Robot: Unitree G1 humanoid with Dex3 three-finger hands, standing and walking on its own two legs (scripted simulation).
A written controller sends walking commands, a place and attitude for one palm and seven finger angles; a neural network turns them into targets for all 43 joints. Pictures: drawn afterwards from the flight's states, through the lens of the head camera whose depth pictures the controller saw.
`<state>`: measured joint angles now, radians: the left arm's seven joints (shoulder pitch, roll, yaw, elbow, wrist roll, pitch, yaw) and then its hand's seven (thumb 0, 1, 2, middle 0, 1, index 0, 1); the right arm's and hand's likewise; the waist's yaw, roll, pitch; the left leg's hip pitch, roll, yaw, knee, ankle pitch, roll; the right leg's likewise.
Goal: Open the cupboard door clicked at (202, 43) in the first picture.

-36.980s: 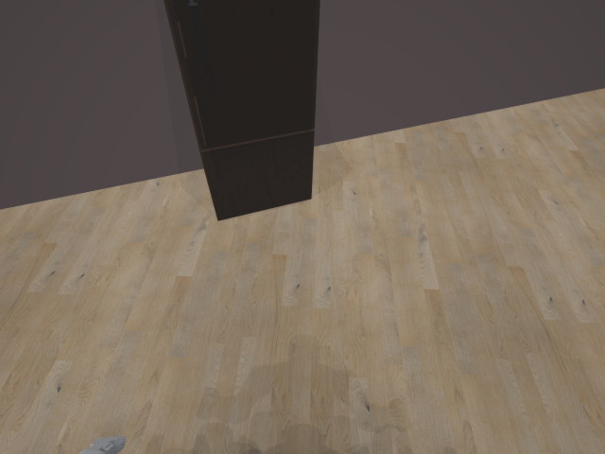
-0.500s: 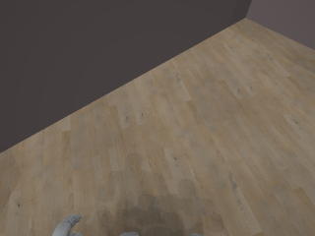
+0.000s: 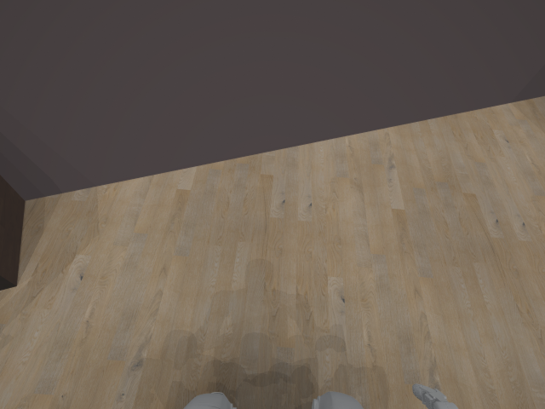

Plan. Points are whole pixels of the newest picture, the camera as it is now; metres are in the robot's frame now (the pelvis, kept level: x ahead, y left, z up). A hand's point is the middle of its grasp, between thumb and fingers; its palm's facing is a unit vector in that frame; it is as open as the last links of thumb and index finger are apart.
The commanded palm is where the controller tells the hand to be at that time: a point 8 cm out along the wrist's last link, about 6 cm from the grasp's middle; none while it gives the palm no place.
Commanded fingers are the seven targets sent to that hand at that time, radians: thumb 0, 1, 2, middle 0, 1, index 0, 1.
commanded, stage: turn to face it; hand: left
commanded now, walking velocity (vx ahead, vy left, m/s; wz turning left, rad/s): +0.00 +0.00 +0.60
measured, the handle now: out of the picture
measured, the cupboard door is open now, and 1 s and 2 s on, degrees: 43 43 43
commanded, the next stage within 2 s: take the last steps up to it in 1.68 s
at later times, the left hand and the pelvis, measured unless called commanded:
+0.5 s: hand out of the picture +0.04 +0.13 -0.13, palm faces +0.30 -0.92 -0.27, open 7.4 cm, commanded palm none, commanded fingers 0.00 0.90 0.90 -0.20 -0.30 -0.20 -0.30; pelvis +0.02 -0.07 +0.02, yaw +19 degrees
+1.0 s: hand out of the picture -0.01 +0.19 -0.15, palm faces +0.59 -0.76 -0.26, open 7.4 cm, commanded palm none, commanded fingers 0.00 0.90 0.90 -0.20 -0.30 -0.20 -0.30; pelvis +0.03 -0.04 +0.01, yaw +36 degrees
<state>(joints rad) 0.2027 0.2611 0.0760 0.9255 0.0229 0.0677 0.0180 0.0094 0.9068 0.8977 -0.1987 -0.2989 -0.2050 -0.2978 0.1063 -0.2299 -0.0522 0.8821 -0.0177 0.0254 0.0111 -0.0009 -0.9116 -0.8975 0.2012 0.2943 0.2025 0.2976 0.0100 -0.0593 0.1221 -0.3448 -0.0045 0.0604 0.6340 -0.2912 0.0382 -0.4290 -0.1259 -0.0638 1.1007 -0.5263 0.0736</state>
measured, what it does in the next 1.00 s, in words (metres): steps on the spot, turning left: right foot, then left foot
